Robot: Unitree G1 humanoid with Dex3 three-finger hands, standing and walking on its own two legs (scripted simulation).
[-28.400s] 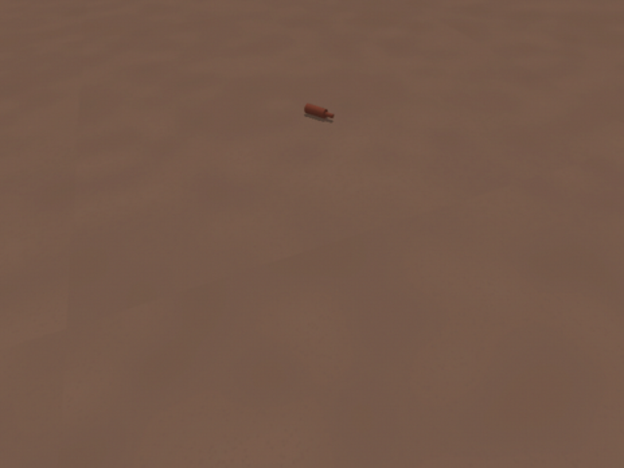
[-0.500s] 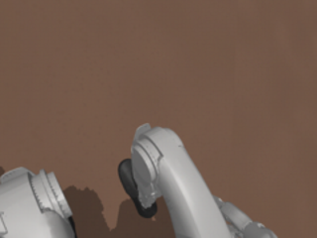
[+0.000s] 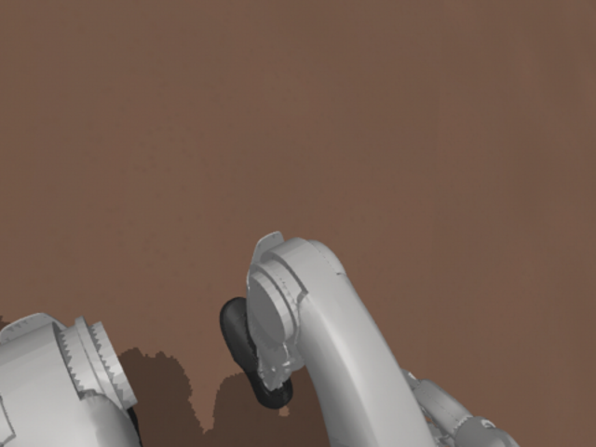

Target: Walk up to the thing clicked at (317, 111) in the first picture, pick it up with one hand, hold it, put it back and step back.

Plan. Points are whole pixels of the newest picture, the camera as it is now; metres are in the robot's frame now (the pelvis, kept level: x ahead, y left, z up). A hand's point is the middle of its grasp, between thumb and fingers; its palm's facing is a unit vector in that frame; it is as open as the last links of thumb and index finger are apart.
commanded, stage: close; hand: left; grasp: from above
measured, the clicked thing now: out of the picture +0.47 +0.35 -0.28
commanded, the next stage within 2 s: settle in 0.98 s
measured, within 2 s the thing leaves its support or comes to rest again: leaves its support in 1.38 s
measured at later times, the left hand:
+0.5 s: hand out of the picture +0.44 +0.36 -0.25, palm faces -0.45 -0.16 -0.88, open 10.3 cm
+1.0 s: hand out of the picture +0.45 +0.36 -0.25, palm faces -0.44 -0.16 -0.88, open 9.1 cm
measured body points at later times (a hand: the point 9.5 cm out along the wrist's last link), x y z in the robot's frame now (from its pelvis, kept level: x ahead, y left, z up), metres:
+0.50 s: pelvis +0.00 +0.00 +0.00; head +0.28 +0.15 +0.32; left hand +0.46 +0.36 -0.20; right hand +0.07 -0.25 -0.05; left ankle +0.06 +0.12 -0.28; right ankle +0.12 -0.11 -0.28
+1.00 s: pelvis +0.00 +0.00 +0.00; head +0.28 +0.15 +0.32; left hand +0.47 +0.37 -0.20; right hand +0.08 -0.25 -0.05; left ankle +0.06 +0.12 -0.28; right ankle +0.12 -0.11 -0.28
